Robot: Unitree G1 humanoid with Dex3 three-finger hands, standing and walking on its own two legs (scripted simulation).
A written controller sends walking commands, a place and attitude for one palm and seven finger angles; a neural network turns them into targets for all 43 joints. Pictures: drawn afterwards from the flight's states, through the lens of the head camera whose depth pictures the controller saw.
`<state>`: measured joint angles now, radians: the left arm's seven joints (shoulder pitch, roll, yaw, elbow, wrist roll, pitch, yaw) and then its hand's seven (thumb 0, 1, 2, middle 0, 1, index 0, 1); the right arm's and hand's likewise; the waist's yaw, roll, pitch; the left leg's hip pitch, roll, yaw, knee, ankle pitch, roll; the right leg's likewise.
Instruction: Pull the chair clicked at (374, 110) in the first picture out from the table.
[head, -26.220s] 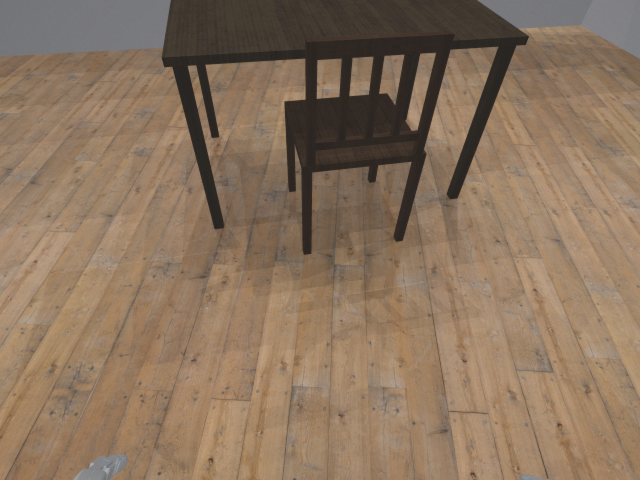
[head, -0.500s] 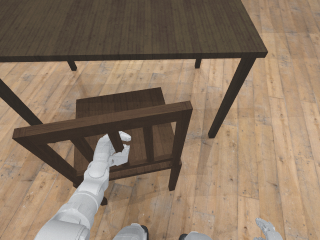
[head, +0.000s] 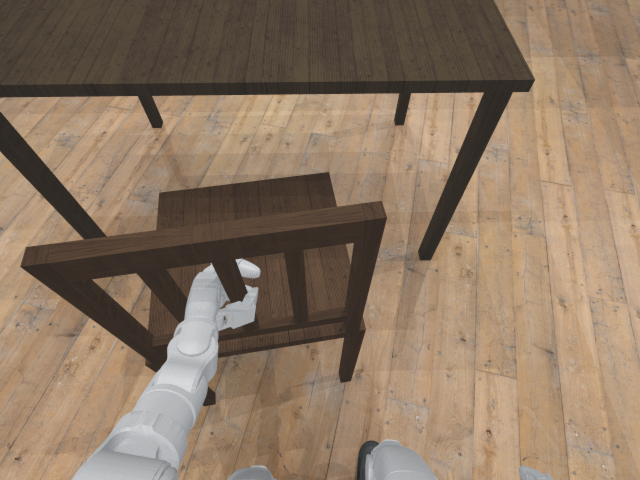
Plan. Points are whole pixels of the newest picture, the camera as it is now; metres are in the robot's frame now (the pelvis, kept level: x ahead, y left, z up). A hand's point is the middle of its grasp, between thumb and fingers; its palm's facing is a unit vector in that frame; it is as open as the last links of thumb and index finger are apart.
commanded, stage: step backward, pulling the chair out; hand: left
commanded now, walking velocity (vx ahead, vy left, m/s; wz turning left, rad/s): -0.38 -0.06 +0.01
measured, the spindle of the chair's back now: (238, 296) +0.37 +0.13 -0.09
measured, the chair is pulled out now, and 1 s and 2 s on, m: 0.23 0.30 0.51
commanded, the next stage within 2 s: stop walking, hand still on the chair in 1.96 s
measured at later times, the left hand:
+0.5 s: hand (238, 327) +0.31 +0.12 -0.06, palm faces -0.06 -0.98 -0.17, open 5.5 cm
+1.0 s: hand (239, 353) +0.28 +0.11 -0.06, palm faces -0.09 -0.98 -0.17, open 5.4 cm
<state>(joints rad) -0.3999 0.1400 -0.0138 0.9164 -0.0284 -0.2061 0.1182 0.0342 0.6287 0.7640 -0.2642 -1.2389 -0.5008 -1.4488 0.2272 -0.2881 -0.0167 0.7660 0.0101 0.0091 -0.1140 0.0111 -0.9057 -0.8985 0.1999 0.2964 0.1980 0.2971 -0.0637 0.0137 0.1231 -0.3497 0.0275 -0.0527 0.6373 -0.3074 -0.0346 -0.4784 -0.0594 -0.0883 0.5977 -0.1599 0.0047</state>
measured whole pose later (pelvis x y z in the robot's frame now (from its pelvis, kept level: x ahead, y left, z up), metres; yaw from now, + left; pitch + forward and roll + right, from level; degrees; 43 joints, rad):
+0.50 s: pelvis -0.03 +0.01 +0.01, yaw +0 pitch +4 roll -2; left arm -0.40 0.15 -0.04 0.91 -0.03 -0.21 0.09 0.04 0.65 0.75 -0.24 -1.24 -0.50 -1.45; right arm 0.24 -0.21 -0.01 0.71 -0.01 0.03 -0.09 0.01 -0.90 -0.90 0.20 0.30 0.20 0.30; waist -0.03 0.02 0.12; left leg -0.37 0.05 -0.02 0.63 -0.32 -0.02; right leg -0.41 -0.01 -0.05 0.71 -0.32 0.00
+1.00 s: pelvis -0.09 +0.01 +0.01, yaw -2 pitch +2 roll -1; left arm -0.43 0.18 -0.02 0.83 -0.02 -0.16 0.10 0.04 0.66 0.73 -0.23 -1.24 -0.50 -1.45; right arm 0.15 -0.27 -0.04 0.64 0.01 0.06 -0.10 0.01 -0.91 -0.90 0.20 0.30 0.19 0.30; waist -0.06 -0.03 0.21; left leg -0.34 0.06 0.00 0.54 -0.24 -0.04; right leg -0.36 -0.04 -0.02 0.56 -0.22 0.02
